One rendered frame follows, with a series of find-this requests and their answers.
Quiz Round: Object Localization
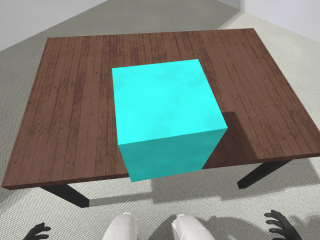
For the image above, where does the robot left thigh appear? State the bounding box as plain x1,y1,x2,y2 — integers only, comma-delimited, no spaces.
102,214,138,240

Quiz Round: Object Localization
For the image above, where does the robot right hand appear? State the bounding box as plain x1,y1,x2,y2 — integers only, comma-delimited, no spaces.
264,210,302,240

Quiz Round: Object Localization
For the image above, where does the robot right thigh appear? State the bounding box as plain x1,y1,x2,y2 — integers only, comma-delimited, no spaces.
171,215,215,240

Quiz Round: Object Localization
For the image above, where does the robot thigh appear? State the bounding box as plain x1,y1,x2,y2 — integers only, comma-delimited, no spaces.
171,215,215,240
102,214,138,240

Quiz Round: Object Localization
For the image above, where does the carton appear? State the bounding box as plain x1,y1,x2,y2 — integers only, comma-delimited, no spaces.
112,59,228,182

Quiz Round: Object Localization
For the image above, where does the table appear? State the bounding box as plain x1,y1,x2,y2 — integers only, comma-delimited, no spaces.
1,28,320,208

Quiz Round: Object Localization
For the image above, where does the robot left hand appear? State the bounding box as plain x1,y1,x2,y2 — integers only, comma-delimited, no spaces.
23,222,51,240

